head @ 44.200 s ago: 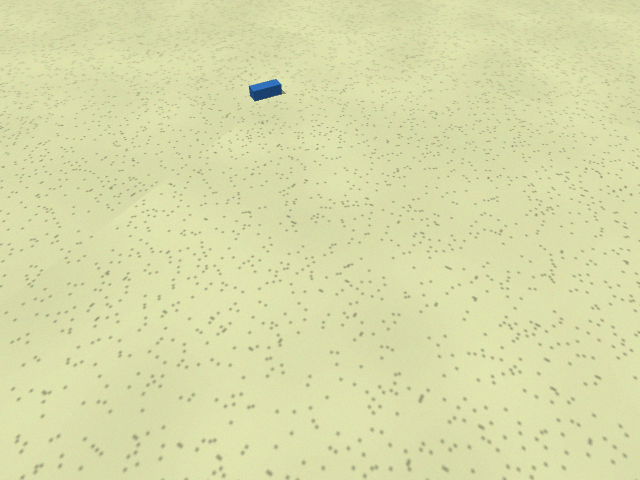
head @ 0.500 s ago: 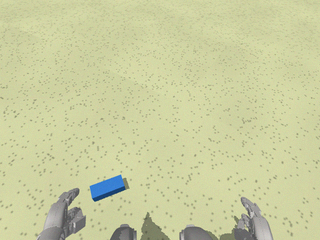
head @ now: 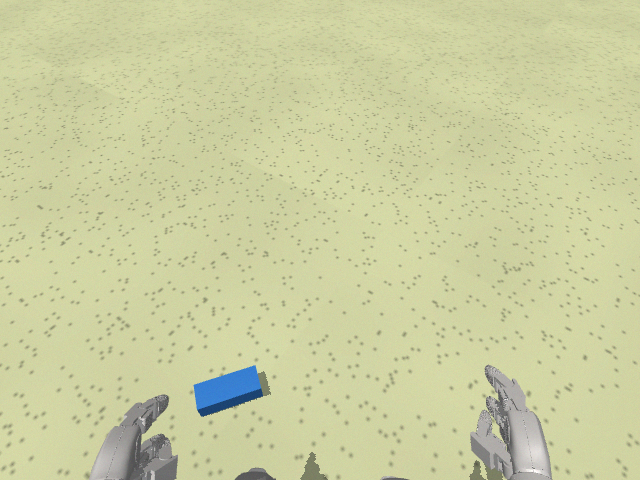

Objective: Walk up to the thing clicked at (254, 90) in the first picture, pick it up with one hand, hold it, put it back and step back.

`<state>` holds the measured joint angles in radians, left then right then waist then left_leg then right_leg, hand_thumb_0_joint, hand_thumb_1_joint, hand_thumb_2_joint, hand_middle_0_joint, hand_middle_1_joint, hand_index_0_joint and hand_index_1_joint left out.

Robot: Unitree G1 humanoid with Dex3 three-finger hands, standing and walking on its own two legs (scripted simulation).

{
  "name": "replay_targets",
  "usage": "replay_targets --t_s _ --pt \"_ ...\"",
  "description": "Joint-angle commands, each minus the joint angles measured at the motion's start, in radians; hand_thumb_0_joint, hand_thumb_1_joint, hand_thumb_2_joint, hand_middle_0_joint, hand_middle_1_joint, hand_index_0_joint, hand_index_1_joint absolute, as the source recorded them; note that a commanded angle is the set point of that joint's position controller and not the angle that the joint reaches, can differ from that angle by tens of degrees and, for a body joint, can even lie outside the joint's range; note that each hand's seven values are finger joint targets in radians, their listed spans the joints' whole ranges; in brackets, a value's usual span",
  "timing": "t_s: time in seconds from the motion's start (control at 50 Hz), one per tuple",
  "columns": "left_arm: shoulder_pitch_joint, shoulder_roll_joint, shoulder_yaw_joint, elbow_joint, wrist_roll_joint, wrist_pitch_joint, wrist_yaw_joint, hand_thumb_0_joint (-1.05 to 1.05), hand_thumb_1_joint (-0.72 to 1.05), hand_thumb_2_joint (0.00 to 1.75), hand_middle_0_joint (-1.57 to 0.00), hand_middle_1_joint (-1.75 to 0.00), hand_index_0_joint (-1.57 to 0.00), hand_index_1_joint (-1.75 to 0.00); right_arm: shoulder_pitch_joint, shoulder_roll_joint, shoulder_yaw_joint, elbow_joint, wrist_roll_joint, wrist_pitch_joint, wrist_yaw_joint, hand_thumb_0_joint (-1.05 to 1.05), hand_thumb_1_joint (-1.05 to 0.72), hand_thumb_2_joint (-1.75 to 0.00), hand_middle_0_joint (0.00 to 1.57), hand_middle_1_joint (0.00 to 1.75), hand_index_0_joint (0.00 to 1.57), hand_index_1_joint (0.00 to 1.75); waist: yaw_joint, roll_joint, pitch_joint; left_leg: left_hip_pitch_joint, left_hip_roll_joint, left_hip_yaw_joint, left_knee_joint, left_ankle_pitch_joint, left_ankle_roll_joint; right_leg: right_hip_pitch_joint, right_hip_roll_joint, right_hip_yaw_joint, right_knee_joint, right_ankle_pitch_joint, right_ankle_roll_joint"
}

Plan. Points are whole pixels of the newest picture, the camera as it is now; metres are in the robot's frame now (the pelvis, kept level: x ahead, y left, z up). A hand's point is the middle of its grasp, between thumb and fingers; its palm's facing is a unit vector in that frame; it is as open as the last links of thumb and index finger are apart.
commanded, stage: home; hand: left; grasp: from above
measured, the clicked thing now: (229, 390) +0.47 +0.25 -0.68
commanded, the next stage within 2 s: stand in 1.64 s
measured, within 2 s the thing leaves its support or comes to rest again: neither
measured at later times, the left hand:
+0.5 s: hand (174, 463) +0.16 +0.18 -0.04, palm faces +0.04 -0.98 -0.20, open 7.4 cm
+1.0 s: hand (174, 462) +0.16 +0.18 -0.04, palm faces +0.04 -0.98 -0.21, open 7.4 cm
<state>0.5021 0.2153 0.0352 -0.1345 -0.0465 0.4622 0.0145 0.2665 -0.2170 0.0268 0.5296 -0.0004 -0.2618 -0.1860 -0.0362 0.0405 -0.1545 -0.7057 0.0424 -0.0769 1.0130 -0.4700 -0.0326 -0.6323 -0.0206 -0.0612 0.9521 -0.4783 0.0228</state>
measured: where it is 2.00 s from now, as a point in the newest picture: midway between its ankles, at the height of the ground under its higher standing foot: outside the picture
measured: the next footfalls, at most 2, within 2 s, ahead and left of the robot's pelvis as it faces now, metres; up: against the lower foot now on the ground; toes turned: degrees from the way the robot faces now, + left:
none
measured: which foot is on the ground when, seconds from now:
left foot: down 0.00-1.00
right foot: down 0.00-1.00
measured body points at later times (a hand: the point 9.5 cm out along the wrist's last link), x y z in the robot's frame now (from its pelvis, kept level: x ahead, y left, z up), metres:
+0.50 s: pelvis +0.00 +0.00 +0.00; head +0.01 +0.00 +0.45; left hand +0.16 +0.23 -0.03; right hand +0.15 -0.25 -0.06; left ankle +0.02 +0.13 -0.68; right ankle +0.00 -0.14 -0.68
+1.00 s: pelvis +0.00 +0.00 +0.00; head +0.01 +0.00 +0.45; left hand +0.16 +0.23 -0.03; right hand +0.15 -0.25 -0.06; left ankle +0.02 +0.13 -0.68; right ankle +0.00 -0.14 -0.68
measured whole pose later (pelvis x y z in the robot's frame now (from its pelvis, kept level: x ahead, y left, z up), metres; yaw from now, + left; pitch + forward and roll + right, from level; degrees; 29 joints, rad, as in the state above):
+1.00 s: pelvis +0.00 +0.00 +0.00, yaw -1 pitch +9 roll -2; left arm 0.50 0.22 0.03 -0.14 -0.05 0.47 0.02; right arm 0.29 -0.21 0.03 0.55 0.00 -0.26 -0.19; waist -0.04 0.05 -0.15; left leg -0.70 0.05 -0.07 1.01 -0.47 -0.03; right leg -0.63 -0.02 -0.05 0.96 -0.48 0.02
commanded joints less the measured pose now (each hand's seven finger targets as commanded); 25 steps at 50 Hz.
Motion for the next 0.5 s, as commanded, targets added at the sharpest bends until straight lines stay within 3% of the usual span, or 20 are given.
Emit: replay_targets --t_s 0.0,0.16,0.3,0.48 --pt "-0.027 0.111 0.061 -0.191 0.009 -0.049 0.012 0.0 0.9 0.9 -0.2 -0.3 -0.2 -0.3 -0.053 -0.121 -0.048 -0.143 0.001 -0.049 -0.016 0.0 -0.9 -0.9 0.2 0.3 0.2 0.3 -0.005 0.028 -0.087 0.135 -0.04 0.035 -0.162 0.216 0.038 0.018 0.04 -0.013 -0.157 0.209 -0.016" --pt "-0.035 0.103 0.059 -0.186 -0.002 -0.047 0.009 0.0 0.9 0.9 -0.2 -0.3 -0.2 -0.3 -0.058 -0.124 -0.045 -0.149 0.004 -0.052 -0.014 0.0 -0.9 -0.9 0.2 0.3 0.2 0.3 -0.005 0.013 -0.052 0.115 -0.036 0.03 -0.182 0.15 0.038 -0.001 0.045 -0.018 -0.167 0.147 -0.016" --pt "-0.021 0.104 0.063 -0.188 -0.003 -0.046 0.01 0.0 0.9 0.9 -0.2 -0.3 -0.2 -0.3 -0.054 -0.122 -0.047 -0.148 0.005 -0.055 -0.016 0.0 -0.9 -0.9 0.2 0.3 0.2 0.3 0.003 -0.003 -0.067 0.108 -0.038 0.038 -0.174 0.148 0.04 0.01 0.042 -0.013 -0.17 0.143 -0.016" --pt "-0.041 0.114 0.062 -0.209 -0.002 -0.053 0.01 0.0 0.9 0.9 -0.2 -0.3 -0.2 -0.3 -0.043 -0.126 -0.05 -0.141 0.005 -0.056 -0.019 0.0 -0.9 -0.9 0.2 0.3 0.2 0.3 -0.009 0.007 -0.093 0.127 -0.037 0.042 -0.163 0.171 0.041 0.015 0.041 -0.007 -0.169 0.169 -0.012"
